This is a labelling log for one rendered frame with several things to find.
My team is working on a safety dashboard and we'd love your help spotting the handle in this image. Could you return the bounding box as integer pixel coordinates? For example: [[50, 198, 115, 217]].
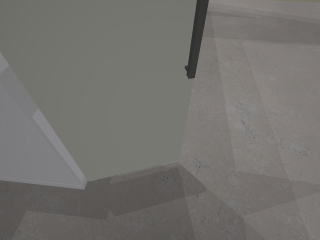
[[185, 0, 209, 79]]

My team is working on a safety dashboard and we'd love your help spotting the fridge door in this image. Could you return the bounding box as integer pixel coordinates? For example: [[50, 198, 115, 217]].
[[0, 0, 197, 182]]

